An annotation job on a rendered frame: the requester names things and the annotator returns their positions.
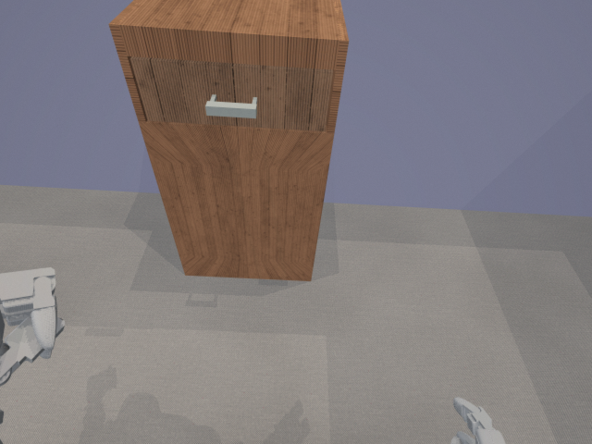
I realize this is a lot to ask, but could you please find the cabinet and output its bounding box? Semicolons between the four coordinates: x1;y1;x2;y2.
109;0;349;281

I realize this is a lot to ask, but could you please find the robot right hand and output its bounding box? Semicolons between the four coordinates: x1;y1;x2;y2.
450;397;507;444

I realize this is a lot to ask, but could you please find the handle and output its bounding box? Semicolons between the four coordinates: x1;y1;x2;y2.
205;94;257;118

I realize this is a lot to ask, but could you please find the robot left hand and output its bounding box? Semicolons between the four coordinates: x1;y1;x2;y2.
0;267;65;387

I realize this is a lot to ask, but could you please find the drawer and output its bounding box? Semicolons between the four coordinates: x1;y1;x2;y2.
130;56;333;131

